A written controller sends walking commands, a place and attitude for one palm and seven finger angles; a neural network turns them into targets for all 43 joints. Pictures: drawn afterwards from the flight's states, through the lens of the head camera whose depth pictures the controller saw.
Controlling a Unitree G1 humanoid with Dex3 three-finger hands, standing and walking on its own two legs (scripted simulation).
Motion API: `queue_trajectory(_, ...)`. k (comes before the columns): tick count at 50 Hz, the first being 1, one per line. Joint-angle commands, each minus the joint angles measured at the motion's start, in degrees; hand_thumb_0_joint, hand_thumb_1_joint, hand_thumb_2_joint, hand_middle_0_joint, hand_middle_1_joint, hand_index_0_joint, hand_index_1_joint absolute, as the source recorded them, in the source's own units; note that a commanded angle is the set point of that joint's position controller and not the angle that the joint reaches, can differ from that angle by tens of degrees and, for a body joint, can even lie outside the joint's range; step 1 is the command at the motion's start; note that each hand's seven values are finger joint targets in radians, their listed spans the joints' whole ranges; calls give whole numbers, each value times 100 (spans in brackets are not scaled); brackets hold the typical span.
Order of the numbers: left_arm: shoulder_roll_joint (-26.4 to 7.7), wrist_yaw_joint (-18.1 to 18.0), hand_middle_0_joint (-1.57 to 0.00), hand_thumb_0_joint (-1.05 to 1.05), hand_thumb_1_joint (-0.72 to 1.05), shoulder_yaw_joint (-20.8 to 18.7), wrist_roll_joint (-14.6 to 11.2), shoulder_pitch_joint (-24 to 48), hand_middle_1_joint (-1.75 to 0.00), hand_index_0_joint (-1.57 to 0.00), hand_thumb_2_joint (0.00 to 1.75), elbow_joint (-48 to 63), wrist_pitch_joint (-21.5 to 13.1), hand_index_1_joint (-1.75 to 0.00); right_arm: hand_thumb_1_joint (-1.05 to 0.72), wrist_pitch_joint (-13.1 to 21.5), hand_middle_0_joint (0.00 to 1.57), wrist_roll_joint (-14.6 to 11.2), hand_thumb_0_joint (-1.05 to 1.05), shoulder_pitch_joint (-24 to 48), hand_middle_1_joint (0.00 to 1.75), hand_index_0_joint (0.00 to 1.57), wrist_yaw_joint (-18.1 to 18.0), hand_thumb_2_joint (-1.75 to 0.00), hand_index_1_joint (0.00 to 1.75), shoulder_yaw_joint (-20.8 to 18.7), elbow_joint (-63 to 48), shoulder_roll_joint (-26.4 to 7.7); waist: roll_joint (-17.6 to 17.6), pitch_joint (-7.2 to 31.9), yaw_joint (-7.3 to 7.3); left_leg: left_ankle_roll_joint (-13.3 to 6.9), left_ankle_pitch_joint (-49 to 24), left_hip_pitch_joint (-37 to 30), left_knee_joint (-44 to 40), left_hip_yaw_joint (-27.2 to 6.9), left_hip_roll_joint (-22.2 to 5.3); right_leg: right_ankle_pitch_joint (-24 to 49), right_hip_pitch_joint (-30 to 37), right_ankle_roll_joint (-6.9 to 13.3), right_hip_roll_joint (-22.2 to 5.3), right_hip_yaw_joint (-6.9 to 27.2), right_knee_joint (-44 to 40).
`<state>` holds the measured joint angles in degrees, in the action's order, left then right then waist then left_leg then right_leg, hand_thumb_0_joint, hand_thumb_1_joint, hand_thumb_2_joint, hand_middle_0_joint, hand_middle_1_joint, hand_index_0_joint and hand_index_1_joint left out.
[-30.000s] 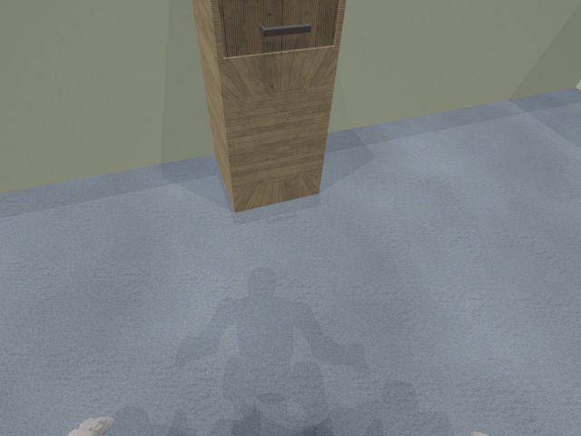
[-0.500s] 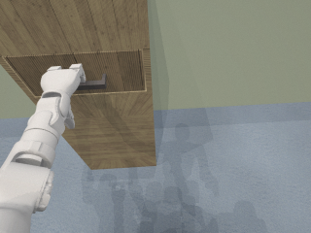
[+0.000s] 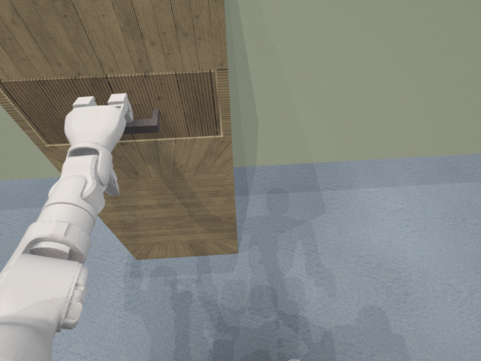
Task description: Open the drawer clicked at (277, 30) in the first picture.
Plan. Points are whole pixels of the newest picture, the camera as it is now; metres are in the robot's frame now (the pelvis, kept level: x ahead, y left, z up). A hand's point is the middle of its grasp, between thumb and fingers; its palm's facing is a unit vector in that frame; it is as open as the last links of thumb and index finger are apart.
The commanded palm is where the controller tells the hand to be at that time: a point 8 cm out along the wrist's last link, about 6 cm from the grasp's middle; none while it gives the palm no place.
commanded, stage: lower the fingers behind the handle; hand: left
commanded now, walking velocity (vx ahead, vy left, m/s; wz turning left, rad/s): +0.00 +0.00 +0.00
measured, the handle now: (119, 121) +0.54 +0.25 +0.07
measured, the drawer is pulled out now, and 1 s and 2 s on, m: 0.00 0.00 0.00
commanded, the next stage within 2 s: lift the fingers back up to retry in 0.56 s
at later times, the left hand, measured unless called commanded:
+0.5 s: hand (108, 147) +0.46 +0.25 +0.08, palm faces +0.02 +0.05 -1.00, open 14.0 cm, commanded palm +0.44 +0.24 +0.09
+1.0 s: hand (106, 145) +0.46 +0.25 +0.08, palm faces -0.01 +0.02 -1.00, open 14.0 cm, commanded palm +0.44 +0.24 +0.14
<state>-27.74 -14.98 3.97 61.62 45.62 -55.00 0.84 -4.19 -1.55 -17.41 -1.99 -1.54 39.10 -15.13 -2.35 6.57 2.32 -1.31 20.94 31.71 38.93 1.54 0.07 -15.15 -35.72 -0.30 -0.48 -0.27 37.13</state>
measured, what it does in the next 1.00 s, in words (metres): stands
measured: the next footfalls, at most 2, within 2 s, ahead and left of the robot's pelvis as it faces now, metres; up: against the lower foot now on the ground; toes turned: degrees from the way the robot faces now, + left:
none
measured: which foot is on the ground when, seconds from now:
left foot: down 0.00-1.00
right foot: down 0.00-1.00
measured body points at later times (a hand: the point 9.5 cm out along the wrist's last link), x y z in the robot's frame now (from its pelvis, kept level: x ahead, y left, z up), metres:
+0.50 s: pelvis -0.02 +0.00 -0.01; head +0.06 -0.01 +0.43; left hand +0.45 +0.24 +0.13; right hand +0.04 -0.27 -0.14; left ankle -0.03 +0.11 -0.72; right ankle +0.02 -0.13 -0.72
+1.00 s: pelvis -0.01 +0.01 +0.00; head +0.06 -0.01 +0.44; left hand +0.46 +0.24 +0.14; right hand +0.04 -0.26 -0.13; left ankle -0.03 +0.11 -0.72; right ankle +0.02 -0.13 -0.72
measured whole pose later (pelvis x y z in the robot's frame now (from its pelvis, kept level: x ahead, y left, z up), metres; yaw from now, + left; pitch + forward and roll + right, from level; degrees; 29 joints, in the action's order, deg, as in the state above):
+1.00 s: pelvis -0.01 +0.01 +0.00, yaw +0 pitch +14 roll -1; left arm -30.1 -10.7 3.2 60.6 45.9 -53.7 -1.3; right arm -3.1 -1.9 -20.6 -3.4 -1.3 38.3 -15.2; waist -3.0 6.1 3.4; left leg -1.9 21.4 33.3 40.9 2.1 0.2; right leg -14.9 -37.1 -0.9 -0.5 0.4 38.3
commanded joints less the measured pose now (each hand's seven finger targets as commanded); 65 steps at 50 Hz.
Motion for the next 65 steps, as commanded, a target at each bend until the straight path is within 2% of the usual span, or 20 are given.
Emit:
queue_trajectory(1,-1182,307,-30,0,-50,-166,-9,1412,-120,-30,30,83,107,-120,-90,75,20,22,0,-462,30,20,-128,-90,30,-285,-506,-885,597,1320,184,-101,-1267,-232,-448,112,157,1042,1154,171,209,-122,-374)
queue_trajectory(4,-975,396,-30,0,-50,22,-2,1377,-120,-30,30,19,18,-120,-90,100,20,10,0,-474,30,20,-159,-90,30,-278,-547,-882,640,1048,211,-106,-1005,-100,-445,97,160,769,919,174,205,-132,-382)
queue_trajectory(6,-1076,410,-30,0,-50,-103,4,1265,-120,-30,30,160,-61,-120,-90,106,20,29,0,-517,30,20,-160,-90,30,-294,-586,-877,514,1355,147,-110,-1138,-177,-365,123,155,893,993,182,200,-98,-301)
queue_trajectory(10,-992,417,-30,0,-50,-77,-21,1223,-120,-30,30,283,-143,-120,-90,100,20,31,0,-563,30,20,-150,-90,30,-324,-594,-890,581,1412,160,-105,-1129,-148,-295,99,141,890,901,199,223,-109,-256)
queue_trajectory(13,-812,369,-30,0,-50,146,8,1356,-120,-30,30,208,-95,-120,-90,123,20,7,0,-560,30,20,-156,-90,30,-307,-593,-877,511,1116,238,-96,-884,-65,-301,83,135,583,617,189,222,-135,-276)
queue_trajectory(16,-977,309,-30,0,-50,25,12,1470,-120,-30,30,144,-47,-120,-90,139,20,11,0,-635,30,20,-154,-90,30,-318,-544,-891,368,1160,228,-99,-793,-48,-293,61,141,439,559,204,225,-126,-259)
queue_trajectory(20,-1189,303,-30,0,-50,-67,-7,1868,-120,-30,30,150,33,-120,-90,167,20,-6,0,-683,30,20,-179,-90,30,-314,-503,-936,584,1311,326,-119,-613,41,-270,32,139,300,568,178,220,-103,-274)
queue_trajectory(21,-1101,310,-30,0,-50,37,6,1764,-120,-30,30,-4,68,-120,-90,167,20,-4,0,-694,30,20,-184,-90,30,-285,-503,-912,361,1214,298,-108,-614,68,-283,50,152,277,500,189,212,-117,-248)
queue_trajectory(26,-1112,394,-30,0,-50,59,-43,1895,-120,-30,30,-51,92,-120,-90,176,20,-3,0,-753,30,20,-189,-90,30,-279,-512,-925,421,1310,351,-116,-603,102,-225,57,145,304,493,164,211,-100,-224)
queue_trajectory(30,-1292,467,-30,0,-50,-88,-69,1793,-120,-30,30,-124,62,-120,-90,178,20,-5,0,-748,30,20,-202,-90,30,-260,-531,-962,618,1301,301,-120,-534,253,-206,53,156,299,575,161,212,-89,-223)
queue_trajectory(39,-1388,455,-30,0,-50,-164,-83,2092,-120,-30,30,443,-113,-120,-90,193,20,-32,0,-701,30,20,-221,-90,30,-258,-664,-871,286,1538,242,-120,-632,-78,-301,9,120,274,693,162,220,-79,-233)
queue_trajectory(40,-1604,419,-30,0,-50,-371,-90,2182,-120,-30,30,530,-145,-120,-90,198,20,-16,0,-718,30,20,-221,-90,30,-280,-618,-886,305,1676,221,-128,-749,-144,-299,5,106,380,803,166,219,-68,-247)
queue_trajectory(45,-1693,322,-30,0,-50,-474,-104,2451,-120,-30,30,961,-256,-120,-90,228,20,-7,0,-655,30,20,-222,-90,30,-292,-609,-860,140,1897,178,-109,-1100,-509,-405,-77,93,605,1012,189,233,-85,-285)
queue_trajectory(47,-1441,288,-30,0,-50,-319,-125,2446,-120,-30,30,1122,-275,-120,-90,248,20,-11,0,-622,30,20,-206,-90,30,-291,-612,-807,-35,1898,166,-97,-1320,-723,-436,-96,96,720,1020,202,253,-115,-294)
queue_trajectory(51,-1669,211,-30,0,-50,-552,-152,2545,-120,-30,30,1531,-351,-120,-90,263,20,10,0,-548,30,20,-200,-90,30,-326,-570,-814,-40,2035,107,-84,-1809,-1017,-492,-134,85,1065,1260,207,261,-130,-343)
queue_trajectory(52,-1501,209,-30,0,-50,-460,-204,2578,-120,-30,30,1738,-365,-120,-90,273,20,16,0,-515,30,20,-183,-90,30,-333,-591,-794,-138,2162,104,-81,-1948,-1178,-494,-136,94,1147,1328,207,262,-128,-361)
queue_trajectory(55,-1964,170,-30,0,-50,-861,-207,2505,-120,-30,30,1937,-357,-120,-90,249,20,26,0,-417,30,20,-187,-90,30,-332,-552,-817,-121,2213,3,-56,-2414,-1272,-528,-127,89,1499,1618,222,265,-141,-384)
queue_trajectory(57,-1743,150,-30,0,-50,-716,-240,2493,-120,-30,30,2166,-310,-120,-90,249,20,16,0,-354,30,20,-155,-90,30,-329,-557,-769,-305,2214,-29,-25,-2814,-1442,-556,-138,84,1721,1673,222,262,-164,-378)
queue_trajectory(60,-1858,196,-30,0,-50,-861,-272,2113,-120,-30,30,2397,-86,-120,-90,211,20,1,0,-225,30,20,-96,-90,30,-345,-591,-803,-264,2447,-141,41,-3630,-1697,-561,-149,40,2116,1949,216,272,-178,-401)
queue_trajectory(65,-1308,605,-30,0,-50,-363,-403,1632,-120,-30,30,2158,440,-120,-90,89,20,-79,0,12,30,20,-17,-90,30,-313,-604,-851,143,1894,-80,27,-3486,-1685,-753,-106,21,2111,2000,195,263,-225,-613)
